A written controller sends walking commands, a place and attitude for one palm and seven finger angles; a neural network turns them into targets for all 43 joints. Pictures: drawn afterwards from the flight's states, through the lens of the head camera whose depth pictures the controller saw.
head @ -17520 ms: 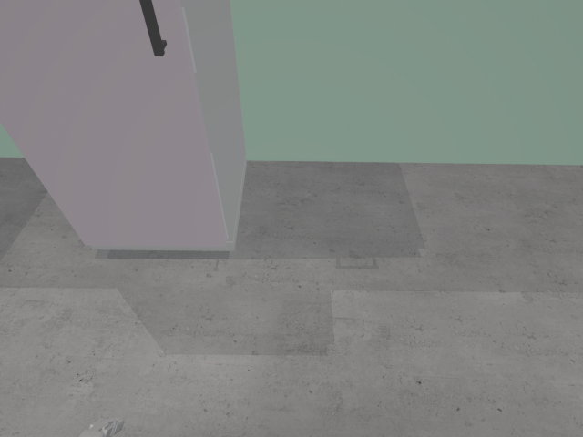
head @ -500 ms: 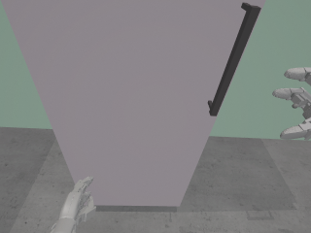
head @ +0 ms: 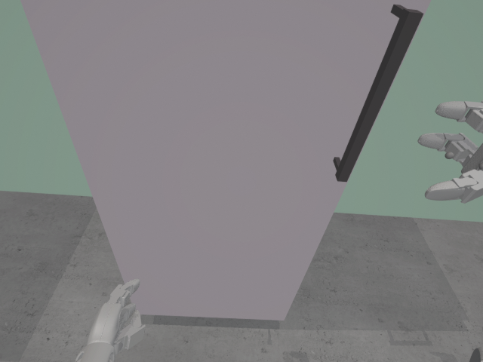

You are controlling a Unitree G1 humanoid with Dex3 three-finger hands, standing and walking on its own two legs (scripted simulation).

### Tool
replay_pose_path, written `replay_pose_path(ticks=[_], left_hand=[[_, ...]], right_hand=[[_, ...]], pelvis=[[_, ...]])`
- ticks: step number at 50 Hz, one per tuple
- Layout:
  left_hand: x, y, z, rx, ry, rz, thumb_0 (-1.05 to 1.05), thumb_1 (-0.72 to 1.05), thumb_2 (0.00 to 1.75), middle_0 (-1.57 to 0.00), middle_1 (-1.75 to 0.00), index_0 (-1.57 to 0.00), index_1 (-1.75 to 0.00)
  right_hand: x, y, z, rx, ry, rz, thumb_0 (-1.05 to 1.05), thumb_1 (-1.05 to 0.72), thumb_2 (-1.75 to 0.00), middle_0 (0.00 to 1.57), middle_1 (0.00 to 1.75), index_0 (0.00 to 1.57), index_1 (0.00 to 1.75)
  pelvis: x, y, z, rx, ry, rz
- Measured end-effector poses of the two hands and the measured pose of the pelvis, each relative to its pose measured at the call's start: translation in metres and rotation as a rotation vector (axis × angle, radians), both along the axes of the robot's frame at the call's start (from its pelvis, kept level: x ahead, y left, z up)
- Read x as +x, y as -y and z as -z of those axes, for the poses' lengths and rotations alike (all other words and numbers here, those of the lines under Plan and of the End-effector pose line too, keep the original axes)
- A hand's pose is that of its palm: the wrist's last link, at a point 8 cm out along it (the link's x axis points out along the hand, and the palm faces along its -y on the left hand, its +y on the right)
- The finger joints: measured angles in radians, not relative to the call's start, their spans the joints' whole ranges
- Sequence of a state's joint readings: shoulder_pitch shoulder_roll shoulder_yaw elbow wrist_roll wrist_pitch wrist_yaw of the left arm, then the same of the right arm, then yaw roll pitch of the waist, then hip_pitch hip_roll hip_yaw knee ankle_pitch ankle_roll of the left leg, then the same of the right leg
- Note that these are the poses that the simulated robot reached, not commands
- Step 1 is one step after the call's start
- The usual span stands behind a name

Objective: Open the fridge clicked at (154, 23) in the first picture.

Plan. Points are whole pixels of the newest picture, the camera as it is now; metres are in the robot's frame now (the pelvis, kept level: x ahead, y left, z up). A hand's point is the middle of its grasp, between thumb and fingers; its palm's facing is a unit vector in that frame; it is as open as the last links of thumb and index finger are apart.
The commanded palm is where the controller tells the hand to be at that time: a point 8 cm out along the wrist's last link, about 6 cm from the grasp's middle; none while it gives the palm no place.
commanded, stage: move the hooked fingers beside the handle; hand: right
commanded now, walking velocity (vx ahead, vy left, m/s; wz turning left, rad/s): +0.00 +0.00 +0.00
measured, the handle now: (365, 106) +0.45 -0.18 +0.26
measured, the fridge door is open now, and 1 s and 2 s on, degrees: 0 0 0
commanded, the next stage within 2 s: feel for the door with the fingertips in 1.54 s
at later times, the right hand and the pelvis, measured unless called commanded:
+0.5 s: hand (431, 142) +0.36 -0.25 +0.26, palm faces +0.07 +1.00 -0.05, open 14.0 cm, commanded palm +0.33 -0.30 +0.26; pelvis +0.00 +0.00 +0.00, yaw +1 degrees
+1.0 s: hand (419, 137) +0.38 -0.25 +0.25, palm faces +0.07 +1.00 -0.05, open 14.0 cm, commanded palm +0.35 -0.29 +0.26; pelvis +0.01 -0.01 +0.00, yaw +1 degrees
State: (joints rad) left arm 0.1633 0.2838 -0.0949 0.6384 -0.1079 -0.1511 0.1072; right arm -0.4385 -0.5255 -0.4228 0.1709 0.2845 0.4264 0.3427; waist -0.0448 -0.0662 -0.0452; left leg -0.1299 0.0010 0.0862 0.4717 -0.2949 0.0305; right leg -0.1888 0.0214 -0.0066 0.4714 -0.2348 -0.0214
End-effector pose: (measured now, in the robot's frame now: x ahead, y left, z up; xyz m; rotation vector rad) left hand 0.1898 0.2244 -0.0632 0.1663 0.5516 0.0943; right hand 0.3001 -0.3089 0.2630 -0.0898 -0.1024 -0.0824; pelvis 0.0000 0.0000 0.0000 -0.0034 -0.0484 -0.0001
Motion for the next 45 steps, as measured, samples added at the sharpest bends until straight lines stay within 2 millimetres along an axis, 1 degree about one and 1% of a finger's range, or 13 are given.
replay_pose_path(ticks=[7,12,24,28,40,45], left_hand=[[-0.007,-0.007,0.001,-0.002,-0.012,-0.023,0.01,0.9,0.9,-0.2,-0.3,-0.21,-0.3],[-0.013,-0.011,0.005,0.01,-0.033,-0.034,0.01,0.9,0.9,-0.2,-0.3,-0.21,-0.3],[-0.023,-0.011,0.009,0.01,-0.065,-0.057,0.01,0.9,0.9,-0.2,-0.3,-0.21,-0.3],[-0.025,-0.01,0.01,0.007,-0.074,-0.064,0.01,0.9,0.9,-0.2,-0.3,-0.21,-0.3],[-0.029,-0.012,0.013,0.02,-0.108,-0.079,0.01,0.9,0.9,-0.2,-0.3,-0.21,-0.3],[-0.029,-0.013,0.013,0.018,-0.112,-0.088,0.01,0.9,0.9,-0.2,-0.3,-0.21,-0.3]], right_hand=[[0.007,0.004,0.001,0.011,-0.005,0.009,-0.01,0.5,-0.3,0.3,1.2,0.3,1.2],[0.012,0.007,0.006,0.02,-0.023,0.014,-0.01,0.5,-0.3,0.3,1.2,0.3,1.2],[0.036,-0.004,0.006,0.03,-0.014,-0.015,-0.01,0.5,-0.3,0.3,1.2,0.3,1.2],[0.043,-0.005,0.009,0.034,-0.031,-0.012,-0.01,0.5,-0.3,0.3,1.2,0.3,1.2],[0.061,-0.008,0.012,0.042,-0.039,-0.01,-0.01,0.5,-0.3,0.3,1.2,0.3,1.2],[0.063,-0.01,0.011,0.042,-0.025,-0.02,-0.01,0.5,-0.3,0.3,1.2,0.3,1.2]], pelvis=[[0.001,-0.002,0.0,0.0,-0.006,-0.009],[0.0,-0.001,0.0,0.002,-0.008,-0.005],[0.002,0.002,-0.001,0.001,-0.019,-0.011],[0.004,0.003,-0.001,0.001,-0.023,-0.014],[0.008,0.006,-0.001,0.003,-0.033,-0.015],[0.011,0.007,-0.002,0.002,-0.036,-0.021]])
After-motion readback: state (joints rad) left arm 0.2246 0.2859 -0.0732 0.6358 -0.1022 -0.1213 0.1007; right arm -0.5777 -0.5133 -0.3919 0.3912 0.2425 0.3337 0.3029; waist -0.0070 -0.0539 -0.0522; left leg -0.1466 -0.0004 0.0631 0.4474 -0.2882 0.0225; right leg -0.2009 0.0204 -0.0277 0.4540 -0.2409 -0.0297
